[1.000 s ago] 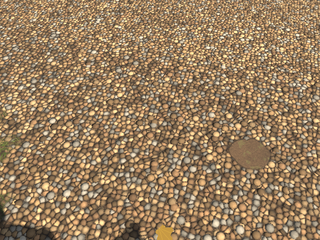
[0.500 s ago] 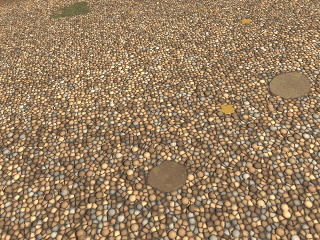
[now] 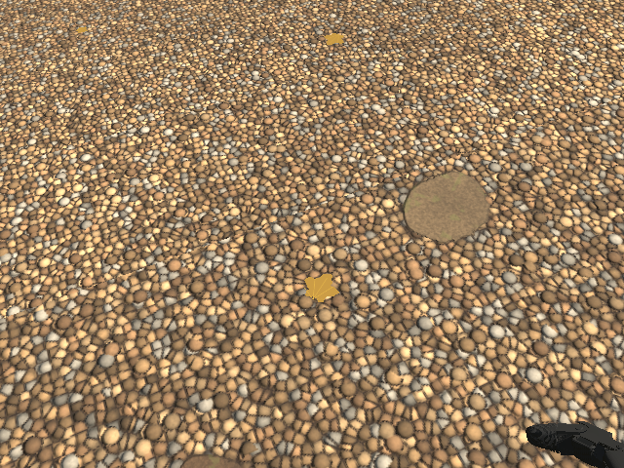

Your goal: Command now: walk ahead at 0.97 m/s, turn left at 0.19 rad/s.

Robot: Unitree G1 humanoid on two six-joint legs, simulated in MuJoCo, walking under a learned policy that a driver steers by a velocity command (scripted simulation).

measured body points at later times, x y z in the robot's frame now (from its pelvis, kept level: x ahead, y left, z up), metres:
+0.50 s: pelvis +0.48 +0.01 +0.02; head +0.52 +0.01 +0.47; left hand +0.61 +0.30 -0.05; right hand +0.59 -0.27 -0.10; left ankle +0.27 +0.06 -0.60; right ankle +0.59 -0.11 -0.70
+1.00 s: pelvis +0.88 +0.23 +0.01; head +0.90 +0.24 +0.46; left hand +0.77 +0.49 -0.09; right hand +1.14 +0.09 -0.12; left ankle +0.86 +0.24 -0.70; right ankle +1.01 +0.09 -0.63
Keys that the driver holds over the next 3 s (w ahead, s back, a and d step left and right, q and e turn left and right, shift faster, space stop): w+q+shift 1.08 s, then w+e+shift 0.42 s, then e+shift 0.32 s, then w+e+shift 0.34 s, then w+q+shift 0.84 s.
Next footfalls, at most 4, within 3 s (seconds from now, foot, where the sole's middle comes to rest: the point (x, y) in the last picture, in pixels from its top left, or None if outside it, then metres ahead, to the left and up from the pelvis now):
0.42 right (392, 384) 0.62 -0.10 -0.74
0.84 left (241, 274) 0.89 0.27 -0.74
1.34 right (200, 186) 1.35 0.49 -0.93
1.68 left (99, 161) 1.45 0.84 -0.93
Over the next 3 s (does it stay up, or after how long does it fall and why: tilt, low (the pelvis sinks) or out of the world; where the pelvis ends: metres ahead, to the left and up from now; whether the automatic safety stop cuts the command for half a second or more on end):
stays up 2.25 0.88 -0.36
